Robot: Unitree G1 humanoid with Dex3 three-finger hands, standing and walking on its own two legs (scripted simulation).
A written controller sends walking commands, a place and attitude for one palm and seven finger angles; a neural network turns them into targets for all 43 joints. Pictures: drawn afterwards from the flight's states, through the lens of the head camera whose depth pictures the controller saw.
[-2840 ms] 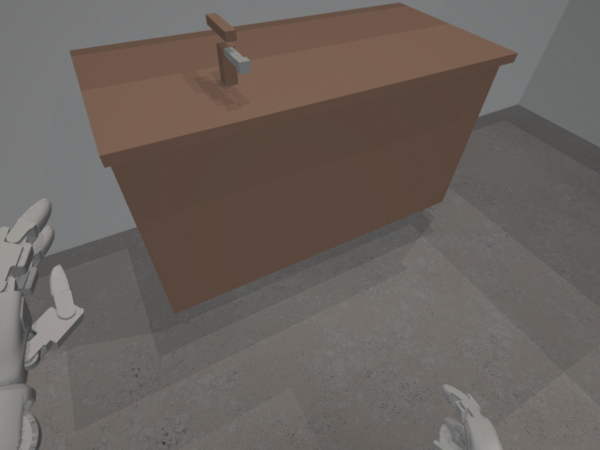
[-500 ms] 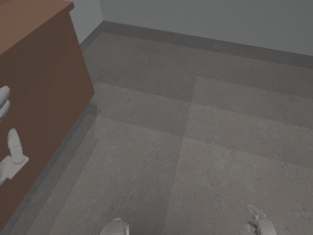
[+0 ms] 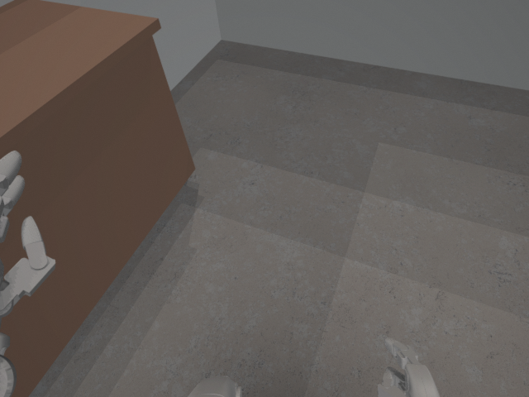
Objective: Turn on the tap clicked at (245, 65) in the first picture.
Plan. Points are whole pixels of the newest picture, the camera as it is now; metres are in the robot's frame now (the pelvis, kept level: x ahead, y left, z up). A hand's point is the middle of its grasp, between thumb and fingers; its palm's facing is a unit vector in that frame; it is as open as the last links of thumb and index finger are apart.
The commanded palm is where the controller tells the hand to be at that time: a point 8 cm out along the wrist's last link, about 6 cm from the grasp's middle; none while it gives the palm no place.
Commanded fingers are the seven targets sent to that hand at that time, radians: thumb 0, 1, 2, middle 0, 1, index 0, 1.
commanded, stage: turn to face it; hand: left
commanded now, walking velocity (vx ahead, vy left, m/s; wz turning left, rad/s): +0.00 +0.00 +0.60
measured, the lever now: out of the picture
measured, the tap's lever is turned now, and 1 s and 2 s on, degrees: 0 0 0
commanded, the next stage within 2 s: take the last steps up to it in 1.32 s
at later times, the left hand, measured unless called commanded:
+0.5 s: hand out of the picture +0.15 +0.27 +0.19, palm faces +0.57 -0.69 -0.44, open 7.4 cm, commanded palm +0.09 +0.30 +0.19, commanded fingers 0.00 0.90 0.90 -0.20 -0.30 -0.20 -0.30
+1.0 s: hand out of the picture +0.01 +0.28 +0.18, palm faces +0.76 -0.50 -0.42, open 7.4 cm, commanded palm -0.07 +0.28 +0.19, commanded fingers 0.00 0.90 0.90 -0.20 -0.30 -0.20 -0.30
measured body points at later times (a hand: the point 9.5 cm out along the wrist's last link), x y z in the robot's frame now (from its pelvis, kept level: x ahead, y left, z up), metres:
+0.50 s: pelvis +0.01 -0.01 +0.01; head +0.04 +0.00 +0.46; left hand +0.11 +0.30 +0.21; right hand +0.23 -0.17 -0.08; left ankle +0.03 +0.12 -0.73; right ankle +0.04 -0.15 -0.69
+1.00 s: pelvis -0.05 -0.04 +0.00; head -0.03 -0.01 +0.45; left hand -0.03 +0.30 +0.21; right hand +0.23 -0.17 -0.07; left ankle -0.10 +0.05 -0.73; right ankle +0.02 -0.16 -0.67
